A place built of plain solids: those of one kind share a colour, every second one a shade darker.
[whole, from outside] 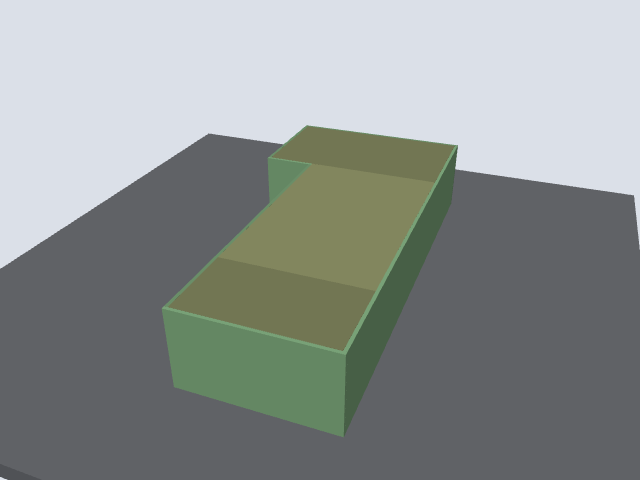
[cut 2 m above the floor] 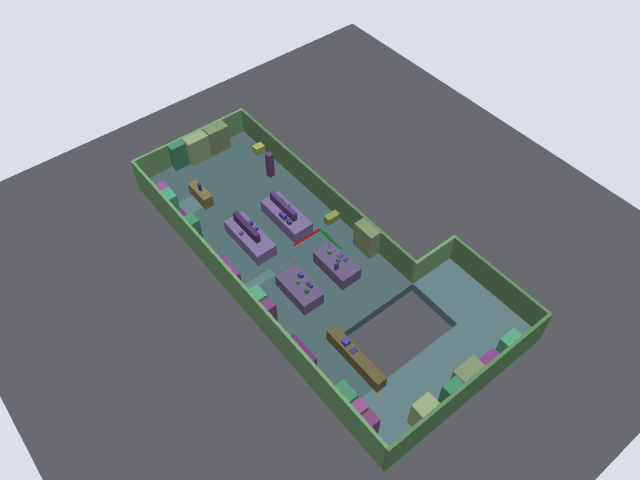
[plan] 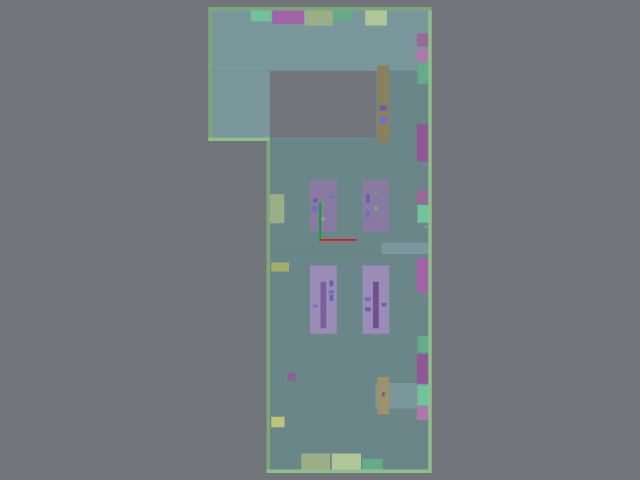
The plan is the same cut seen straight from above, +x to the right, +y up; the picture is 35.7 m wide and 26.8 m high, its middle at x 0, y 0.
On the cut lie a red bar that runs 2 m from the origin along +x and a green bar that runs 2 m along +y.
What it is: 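One storey of a laboratory for chemistry or biology, grown in wings along a spine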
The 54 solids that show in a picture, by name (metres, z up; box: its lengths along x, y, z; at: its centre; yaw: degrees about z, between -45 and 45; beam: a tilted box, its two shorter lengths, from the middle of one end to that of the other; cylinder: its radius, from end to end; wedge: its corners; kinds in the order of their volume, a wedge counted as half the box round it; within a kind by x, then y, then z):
{
 "roof_1": {"box": [12.09, 7.09, 1.36], "at": [0.0, 9.27, 4.29]},
 "roof_2": {"box": [8.83, 4.85, 1.53], "at": [1.63, -10.39, 4.21]},
 "roof_3": {"box": [8.83, 13.68, 0.2], "at": [1.63, -1.12, 4.87]},
 "floor_1": {"box": [3.25, 3.72, 0.75], "at": [-4.42, 7.58, 0.32]},
 "floor_2": {"box": [12.09, 3.37, 0.75], "at": [0.0, 11.13, 0.32]},
 "floor_3": {"box": [5.89, 1.45, 0.75], "at": [0.15, -8.69, 0.32]},
 "floor_4": {"box": [6.2, 0.63, 0.75], "at": [0.31, -0.49, 0.32]},
 "floor_5": {"box": [8.83, 3.4, 0.75], "at": [1.63, -11.11, 0.32]},
 "floor_6": {"box": [8.83, 7.16, 0.75], "at": [1.63, -4.38, 0.32]},
 "floor_7": {"box": [8.83, 5.89, 0.75], "at": [1.63, 2.77, 0.32]},
 "floor_8": {"box": [2.95, 1.45, 0.75], "at": [4.57, -8.69, 0.32]},
 "floor_9": {"box": [2.95, 3.72, 0.75], "at": [4.57, 7.58, 0.32]},
 "floor_10": {"box": [2.63, 0.63, 0.75], "at": [4.73, -0.49, 0.32]},
 "wall_1": {"box": [0.2, 7.09, 5.02], "at": [-6.14, 9.27, 2.46]},
 "wall_2": {"box": [3.45, 0.2, 5.02], "at": [-4.52, 5.62, 2.46]},
 "wall_3": {"box": [0.2, 18.33, 5.02], "at": [-2.89, -3.65, 2.46]},
 "wall_4": {"box": [12.49, 0.2, 5.02], "at": [0.0, 12.91, 2.46]},
 "wall_5": {"box": [9.23, 0.2, 5.02], "at": [1.63, -12.91, 2.46]},
 "wall_6": {"box": [0.2, 25.63, 5.02], "at": [6.14, 0.0, 2.46]},
 "island_1": {"box": [1.5, 3.8, 0.91], "at": [0.19, -3.33, 1.15]},
 "island_2": {"box": [1.5, 2.9, 0.91], "at": [0.19, 1.9, 1.15]},
 "island_3": {"box": [1.5, 3.8, 0.91], "at": [3.12, -3.33, 1.15]},
 "island_4": {"box": [1.5, 2.9, 0.91], "at": [3.12, 1.9, 1.15]},
 "fume_1": {"box": [0.79, 1.63, 2.4], "at": [-2.4, 1.74, 1.9]},
 "fume_2": {"box": [1.62, 0.9, 2.4], "at": [-0.24, -12.37, 1.9]},
 "fume_3": {"box": [1.59, 0.84, 2.4], "at": [-0.08, 12.39, 1.9]},
 "fume_4": {"box": [1.65, 0.9, 2.4], "at": [1.47, -12.37, 1.9]},
 "fume_5": {"box": [1.23, 0.84, 2.4], "at": [3.13, 12.39, 1.9]},
 "tall_1": {"box": [1.17, 0.6, 2.1], "at": [-3.28, 12.51, 1.75]},
 "tall_2": {"box": [1.01, 0.6, 2.1], "at": [1.26, 12.51, 1.75]},
 "tall_3": {"box": [1.13, 0.6, 2.1], "at": [2.92, -12.51, 1.75]},
 "tall_4": {"box": [0.6, 1.1, 2.1], "at": [5.74, -8.67, 1.75]},
 "tall_5": {"box": [0.6, 0.93, 2.1], "at": [5.74, -5.82, 1.75]},
 "tall_6": {"box": [0.6, 0.99, 2.1], "at": [5.74, 1.46, 1.75]},
 "tall_7": {"box": [0.6, 1.17, 2.1], "at": [5.74, 9.31, 1.75]},
 "wallbench_1": {"box": [1.78, 0.75, 0.91], "at": [-1.78, 12.44, 1.15]},
 "wallbench_2": {"box": [0.64, 1.65, 0.91], "at": [5.72, -7.2, 1.15]},
 "wallbench_3": {"box": [0.64, 1.91, 0.91], "at": [5.72, -1.98, 1.15]},
 "wallbench_4": {"box": [0.64, 2.08, 0.91], "at": [5.72, 5.42, 1.15]},
 "guard_1": {"box": [0.68, 2.08, 0.91], "at": [3.54, -8.69, 1.15]},
 "guard_2": {"box": [0.68, 4.33, 0.91], "at": [3.54, 7.58, 1.15]},
 "fridge_1": {"box": [0.64, 0.72, 1.9], "at": [5.72, -9.68, 1.65]},
 "fridge_2": {"box": [0.64, 0.75, 1.9], "at": [5.72, 2.41, 1.65]},
 "fridge_3": {"box": [0.64, 0.71, 1.9], "at": [5.72, 10.31, 1.65]},
 "fridge_4": {"box": [0.64, 0.76, 1.9], "at": [5.72, 11.16, 1.65]},
 "rack_1": {"box": [0.32, 2.6, 0.65], "at": [0.19, -3.63, 1.94]},
 "rack_2": {"box": [0.32, 2.6, 0.67], "at": [3.12, -3.63, 1.95]},
 "pier_1": {"box": [0.44, 0.44, 4.08], "at": [-1.6, -7.64, 2.74]},
 "covers_1": {"box": [0.75, 0.6, 0.59], "at": [-2.35, -10.16, 0.99]},
 "covers_2": {"box": [1.0, 0.51, 0.53], "at": [-2.23, -1.5, 0.96]},
 "gear_1": {"box": [0.4, 0.3, 0.07], "at": [-0.26, 1.74, 1.65]},
 "gear_2": {"box": [0.24, 0.16, 0.62], "at": [0.64, 2.39, 1.92]},
 "gear_3": {"box": [0.4, 0.38, 0.3], "at": [3.54, 6.72, 1.76]},
 "gear_4": {"box": [0.4, 0.3, 0.07], "at": [3.54, 7.37, 1.65]}
}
